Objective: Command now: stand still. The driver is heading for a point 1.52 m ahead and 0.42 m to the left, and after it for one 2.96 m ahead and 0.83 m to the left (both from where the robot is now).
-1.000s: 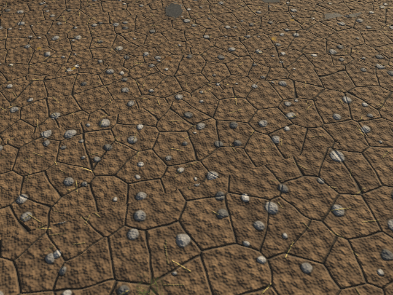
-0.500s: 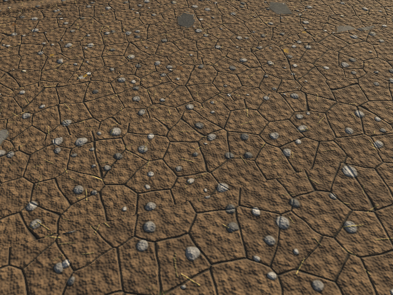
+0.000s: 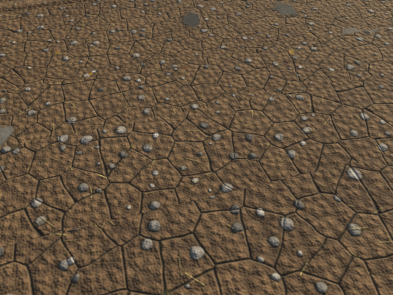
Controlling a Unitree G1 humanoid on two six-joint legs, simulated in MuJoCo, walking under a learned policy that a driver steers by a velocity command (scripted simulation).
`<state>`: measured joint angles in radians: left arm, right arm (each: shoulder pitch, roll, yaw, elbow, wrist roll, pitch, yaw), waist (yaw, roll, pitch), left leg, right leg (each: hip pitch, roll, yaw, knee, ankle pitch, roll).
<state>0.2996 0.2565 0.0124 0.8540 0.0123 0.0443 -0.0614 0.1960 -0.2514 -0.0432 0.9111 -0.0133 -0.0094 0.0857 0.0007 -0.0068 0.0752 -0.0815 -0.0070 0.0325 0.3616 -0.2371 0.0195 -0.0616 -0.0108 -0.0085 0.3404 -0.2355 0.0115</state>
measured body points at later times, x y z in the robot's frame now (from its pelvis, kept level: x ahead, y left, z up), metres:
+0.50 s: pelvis -0.01 +0.00 +0.00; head +0.00 +0.00 +0.45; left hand -0.03 +0.22 -0.15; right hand -0.01 -0.24 -0.15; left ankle -0.02 +0.10 -0.75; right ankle -0.03 -0.13 -0.75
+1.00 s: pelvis +0.12 -0.03 -0.02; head +0.12 -0.02 +0.43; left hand -0.03 +0.13 -0.16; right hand +0.27 -0.24 -0.14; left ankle +0.23 +0.12 -0.72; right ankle -0.02 -0.12 -0.75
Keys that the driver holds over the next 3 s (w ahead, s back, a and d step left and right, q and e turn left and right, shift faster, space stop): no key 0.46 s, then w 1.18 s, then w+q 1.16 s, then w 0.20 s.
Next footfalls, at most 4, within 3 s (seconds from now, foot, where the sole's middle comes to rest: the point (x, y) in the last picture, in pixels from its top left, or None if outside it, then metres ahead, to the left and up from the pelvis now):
1.24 left None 0.44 0.16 -0.97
1.68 right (224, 251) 0.73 -0.09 -0.97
2.24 left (159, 228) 0.84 0.18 -0.97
2.64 right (186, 187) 1.18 0.08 -1.15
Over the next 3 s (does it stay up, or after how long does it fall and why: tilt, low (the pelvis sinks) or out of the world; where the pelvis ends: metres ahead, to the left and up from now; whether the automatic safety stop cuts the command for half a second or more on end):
stays up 1.19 0.23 -0.38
